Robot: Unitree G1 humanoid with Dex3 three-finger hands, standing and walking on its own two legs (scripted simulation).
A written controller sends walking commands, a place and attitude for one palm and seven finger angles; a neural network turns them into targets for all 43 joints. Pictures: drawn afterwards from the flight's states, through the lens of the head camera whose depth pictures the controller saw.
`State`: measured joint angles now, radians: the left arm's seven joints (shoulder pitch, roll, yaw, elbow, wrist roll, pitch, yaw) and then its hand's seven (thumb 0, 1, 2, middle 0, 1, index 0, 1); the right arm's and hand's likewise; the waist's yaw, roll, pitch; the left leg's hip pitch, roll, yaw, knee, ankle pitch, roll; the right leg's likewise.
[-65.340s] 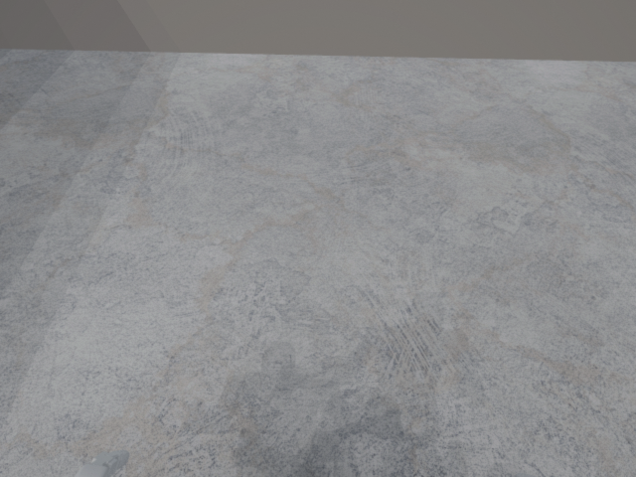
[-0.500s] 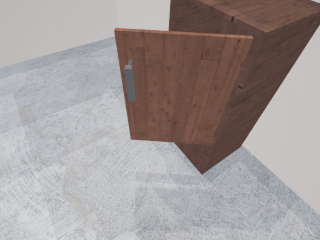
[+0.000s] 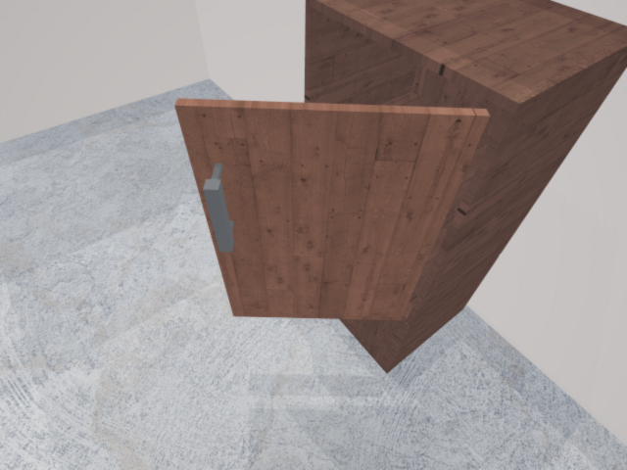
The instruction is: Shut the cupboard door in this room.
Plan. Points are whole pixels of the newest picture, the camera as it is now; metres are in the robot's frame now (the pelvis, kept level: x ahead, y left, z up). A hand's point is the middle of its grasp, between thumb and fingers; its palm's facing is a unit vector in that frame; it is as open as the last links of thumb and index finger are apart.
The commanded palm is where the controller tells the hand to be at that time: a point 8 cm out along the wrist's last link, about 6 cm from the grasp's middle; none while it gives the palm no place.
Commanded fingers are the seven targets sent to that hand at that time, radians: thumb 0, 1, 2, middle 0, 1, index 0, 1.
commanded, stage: come to a stop and stand still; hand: left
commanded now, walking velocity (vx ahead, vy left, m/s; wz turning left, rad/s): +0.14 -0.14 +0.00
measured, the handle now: (222, 209) +0.49 +0.17 +0.02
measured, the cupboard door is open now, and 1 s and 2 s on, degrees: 52 52 52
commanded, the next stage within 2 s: look again from close up in 1.28 s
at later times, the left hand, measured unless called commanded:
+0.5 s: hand out of the picture +0.09 +0.14 -0.19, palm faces +0.07 -0.98 -0.17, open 7.4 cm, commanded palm none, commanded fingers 0.00 0.90 0.90 -0.20 -0.30 -0.20 -0.30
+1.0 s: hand out of the picture +0.06 +0.12 -0.18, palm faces +0.02 -0.97 -0.22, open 7.4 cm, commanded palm none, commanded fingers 0.00 0.90 0.90 -0.20 -0.30 -0.20 -0.30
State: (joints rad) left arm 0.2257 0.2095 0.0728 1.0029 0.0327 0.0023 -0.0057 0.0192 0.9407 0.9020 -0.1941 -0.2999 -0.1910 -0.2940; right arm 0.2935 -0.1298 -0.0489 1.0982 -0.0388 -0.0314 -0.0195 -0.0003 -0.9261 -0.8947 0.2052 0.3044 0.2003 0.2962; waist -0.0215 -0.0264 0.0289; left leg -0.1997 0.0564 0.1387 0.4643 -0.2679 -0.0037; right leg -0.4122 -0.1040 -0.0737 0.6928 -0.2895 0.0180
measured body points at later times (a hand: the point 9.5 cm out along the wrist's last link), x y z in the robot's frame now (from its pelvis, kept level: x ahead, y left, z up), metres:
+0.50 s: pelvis +0.07 -0.02 +0.00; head +0.12 +0.00 +0.44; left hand +0.08 +0.20 -0.17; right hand +0.15 -0.25 -0.15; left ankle +0.10 +0.06 -0.74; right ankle +0.02 -0.15 -0.69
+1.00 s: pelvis +0.01 -0.07 -0.01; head -0.02 -0.07 +0.44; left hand +0.06 +0.17 -0.16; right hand +0.03 -0.31 -0.17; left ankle +0.10 +0.05 -0.73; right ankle +0.01 -0.18 -0.74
